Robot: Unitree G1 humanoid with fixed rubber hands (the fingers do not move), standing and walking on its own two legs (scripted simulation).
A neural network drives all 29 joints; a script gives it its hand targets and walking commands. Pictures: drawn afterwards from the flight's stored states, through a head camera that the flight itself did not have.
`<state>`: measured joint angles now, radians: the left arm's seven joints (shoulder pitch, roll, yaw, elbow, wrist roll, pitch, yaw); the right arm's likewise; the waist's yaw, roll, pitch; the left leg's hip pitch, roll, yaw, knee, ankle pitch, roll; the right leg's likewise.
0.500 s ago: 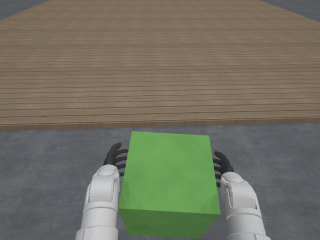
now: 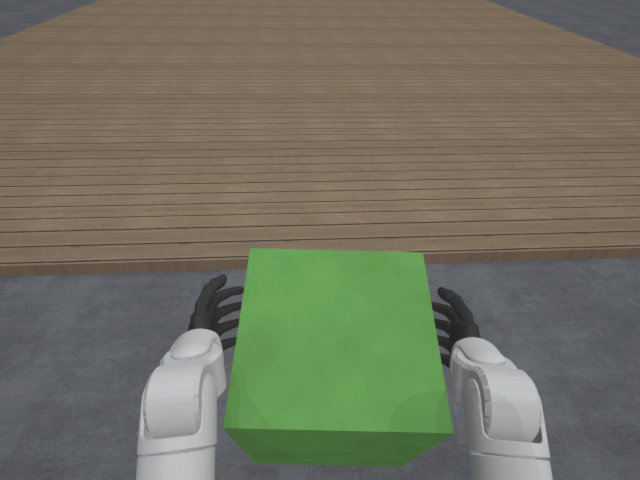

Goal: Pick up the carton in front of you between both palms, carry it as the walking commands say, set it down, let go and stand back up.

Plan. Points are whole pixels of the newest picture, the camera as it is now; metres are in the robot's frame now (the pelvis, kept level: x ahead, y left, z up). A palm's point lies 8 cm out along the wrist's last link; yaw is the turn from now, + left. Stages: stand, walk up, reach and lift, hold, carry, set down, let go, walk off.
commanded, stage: carry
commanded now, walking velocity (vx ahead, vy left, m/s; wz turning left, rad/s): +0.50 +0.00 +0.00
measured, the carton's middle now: (332, 366) +0.29 +0.01 +0.03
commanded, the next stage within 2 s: none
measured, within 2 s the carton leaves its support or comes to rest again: neither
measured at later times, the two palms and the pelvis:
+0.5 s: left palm (241, 236) +0.52 +0.16 +0.06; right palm (420, 248) +0.50 -0.15 +0.06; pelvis +0.28 +0.00 -0.02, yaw +2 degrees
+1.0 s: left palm (249, 148) +0.85 +0.19 +0.07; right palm (376, 147) +0.85 -0.11 +0.07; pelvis +0.63 +0.03 -0.03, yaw +2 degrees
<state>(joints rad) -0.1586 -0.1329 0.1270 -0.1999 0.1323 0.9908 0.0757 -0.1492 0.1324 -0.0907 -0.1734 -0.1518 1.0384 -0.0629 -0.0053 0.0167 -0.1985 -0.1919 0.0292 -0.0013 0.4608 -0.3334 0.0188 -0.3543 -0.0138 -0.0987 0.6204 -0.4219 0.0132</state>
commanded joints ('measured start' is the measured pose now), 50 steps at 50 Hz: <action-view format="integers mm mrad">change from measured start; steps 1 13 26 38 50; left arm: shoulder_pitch -250 -287 -18 -118 -74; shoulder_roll -832 -648 -698 -644 -581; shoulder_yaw -665 -594 -633 -694 -618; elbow -150 -363 -420 -366 -516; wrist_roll -302 -311 -283 -335 -317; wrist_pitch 115 155 80 102 135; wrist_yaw -50 107 65 -4 69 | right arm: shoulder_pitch -372 -125 -98 -72 -99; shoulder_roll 764 627 637 656 606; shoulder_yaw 604 396 651 547 598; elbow -280 -318 -545 -391 -538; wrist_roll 325 249 365 226 389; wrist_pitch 72 68 39 25 62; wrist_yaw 52 -146 -56 -67 -95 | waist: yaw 27 -42 54 28 -27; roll -82 202 -296 -172 185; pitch -139 36 -219 54 -209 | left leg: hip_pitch -206 382 -542 -304 507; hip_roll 40 365 -92 36 394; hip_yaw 71 -376 131 189 -387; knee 139 -180 822 140 -134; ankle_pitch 77 384 -151 213 519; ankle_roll -2 208 -35 -11 264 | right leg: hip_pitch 394 -542 709 212 -448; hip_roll -121 -58 -395 -250 -39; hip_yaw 112 -37 600 35 67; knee -186 380 -331 -464 703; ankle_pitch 50 -151 428 249 -57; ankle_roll -92 12 -301 -125 -29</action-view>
